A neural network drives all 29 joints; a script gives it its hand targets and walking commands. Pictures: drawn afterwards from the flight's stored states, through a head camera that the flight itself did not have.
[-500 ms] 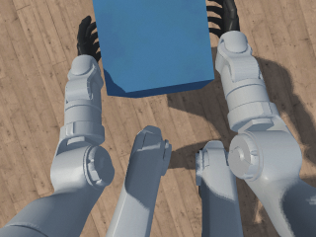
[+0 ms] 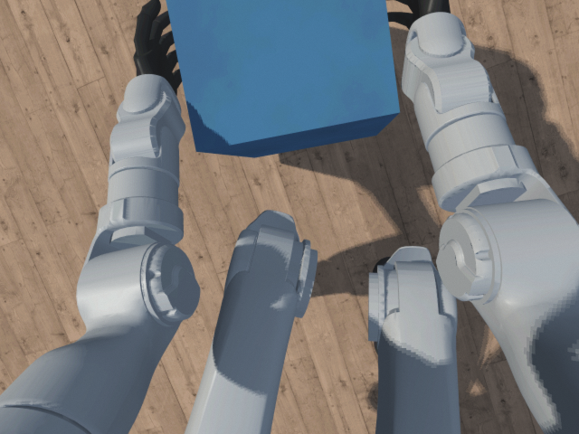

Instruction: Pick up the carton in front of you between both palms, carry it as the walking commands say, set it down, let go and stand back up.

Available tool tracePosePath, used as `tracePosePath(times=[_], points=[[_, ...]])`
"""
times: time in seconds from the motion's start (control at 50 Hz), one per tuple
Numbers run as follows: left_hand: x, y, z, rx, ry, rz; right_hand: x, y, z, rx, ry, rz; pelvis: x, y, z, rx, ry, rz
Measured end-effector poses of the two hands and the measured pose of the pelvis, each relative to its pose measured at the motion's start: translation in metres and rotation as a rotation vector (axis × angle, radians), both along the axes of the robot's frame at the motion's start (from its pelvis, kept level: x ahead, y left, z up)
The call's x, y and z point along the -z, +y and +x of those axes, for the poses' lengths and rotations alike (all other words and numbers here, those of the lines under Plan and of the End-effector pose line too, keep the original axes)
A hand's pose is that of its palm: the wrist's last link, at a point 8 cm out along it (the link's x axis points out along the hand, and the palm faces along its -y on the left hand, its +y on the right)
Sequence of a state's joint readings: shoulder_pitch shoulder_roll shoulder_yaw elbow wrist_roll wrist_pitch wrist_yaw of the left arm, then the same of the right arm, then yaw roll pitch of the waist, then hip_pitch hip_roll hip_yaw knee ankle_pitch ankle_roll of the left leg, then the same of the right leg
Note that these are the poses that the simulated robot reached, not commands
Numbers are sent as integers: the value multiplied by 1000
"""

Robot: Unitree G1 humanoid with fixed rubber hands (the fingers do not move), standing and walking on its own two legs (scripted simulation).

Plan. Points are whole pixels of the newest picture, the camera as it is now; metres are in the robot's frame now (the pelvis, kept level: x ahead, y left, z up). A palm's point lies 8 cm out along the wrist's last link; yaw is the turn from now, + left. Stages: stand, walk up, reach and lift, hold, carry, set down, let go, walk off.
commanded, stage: set down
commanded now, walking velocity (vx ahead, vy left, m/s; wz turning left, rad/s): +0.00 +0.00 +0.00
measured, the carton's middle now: (293, 65) +0.50 +0.13 -0.23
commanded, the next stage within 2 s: none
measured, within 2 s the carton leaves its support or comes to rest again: rests again in 0.94 s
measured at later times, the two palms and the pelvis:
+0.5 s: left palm (182, 88) +0.44 +0.26 -0.19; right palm (434, 37) +0.55 -0.03 -0.19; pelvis +0.00 -0.01 -0.01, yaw +0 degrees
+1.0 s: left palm (165, 98) +0.43 +0.29 -0.21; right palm (440, 49) +0.54 -0.04 -0.21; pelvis +0.00 +0.00 -0.02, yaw +1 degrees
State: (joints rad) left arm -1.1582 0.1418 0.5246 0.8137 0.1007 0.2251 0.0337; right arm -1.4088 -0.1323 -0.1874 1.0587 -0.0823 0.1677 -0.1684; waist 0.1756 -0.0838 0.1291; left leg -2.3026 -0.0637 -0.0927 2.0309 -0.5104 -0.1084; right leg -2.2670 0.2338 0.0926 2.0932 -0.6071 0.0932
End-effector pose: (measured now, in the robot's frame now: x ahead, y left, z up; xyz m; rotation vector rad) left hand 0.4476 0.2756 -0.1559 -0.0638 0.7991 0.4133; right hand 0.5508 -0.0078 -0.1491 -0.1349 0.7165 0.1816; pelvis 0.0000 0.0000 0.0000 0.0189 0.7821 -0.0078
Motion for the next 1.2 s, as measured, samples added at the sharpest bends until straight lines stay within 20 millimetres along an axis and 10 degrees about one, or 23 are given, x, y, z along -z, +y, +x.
tracePosePath(times=[0.9,1.2], points=[[47,-9,0,69,-1,-46,44,-21,0,-93,14,-39,19,-8,-6,2,-111,13],[45,54,-23,-53,-52,27,60,-35,-6,-60,-48,-23,23,1,-7,-44,-106,2]])
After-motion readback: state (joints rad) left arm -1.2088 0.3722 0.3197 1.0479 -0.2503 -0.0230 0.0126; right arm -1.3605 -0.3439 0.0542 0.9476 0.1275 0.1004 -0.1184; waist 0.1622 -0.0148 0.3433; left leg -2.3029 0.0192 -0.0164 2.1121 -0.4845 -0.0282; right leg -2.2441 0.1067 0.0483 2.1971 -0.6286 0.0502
